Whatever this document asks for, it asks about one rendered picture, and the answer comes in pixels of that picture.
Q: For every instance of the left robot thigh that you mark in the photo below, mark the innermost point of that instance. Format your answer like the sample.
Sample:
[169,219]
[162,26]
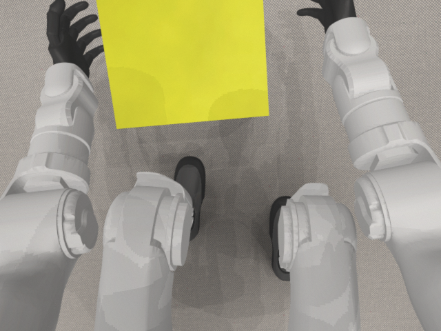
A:
[152,239]

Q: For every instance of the robot right forearm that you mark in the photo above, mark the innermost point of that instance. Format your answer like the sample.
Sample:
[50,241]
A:
[379,129]

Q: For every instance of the carton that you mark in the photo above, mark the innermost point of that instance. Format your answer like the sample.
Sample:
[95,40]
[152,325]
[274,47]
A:
[184,61]

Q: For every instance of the left robot hand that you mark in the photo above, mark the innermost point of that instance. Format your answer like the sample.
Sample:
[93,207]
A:
[63,46]

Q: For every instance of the robot right shin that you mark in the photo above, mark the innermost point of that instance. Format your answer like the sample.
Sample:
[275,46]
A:
[348,223]

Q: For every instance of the right robot hand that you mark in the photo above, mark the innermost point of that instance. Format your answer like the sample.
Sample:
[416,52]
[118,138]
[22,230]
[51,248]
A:
[331,12]

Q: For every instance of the left robot upper arm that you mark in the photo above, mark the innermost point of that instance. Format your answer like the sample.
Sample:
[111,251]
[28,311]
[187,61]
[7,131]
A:
[42,235]

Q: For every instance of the robot left forearm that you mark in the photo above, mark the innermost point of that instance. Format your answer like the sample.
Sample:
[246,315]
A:
[64,129]

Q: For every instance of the right robot upper arm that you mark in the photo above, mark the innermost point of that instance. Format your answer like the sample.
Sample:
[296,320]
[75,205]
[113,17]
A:
[401,206]

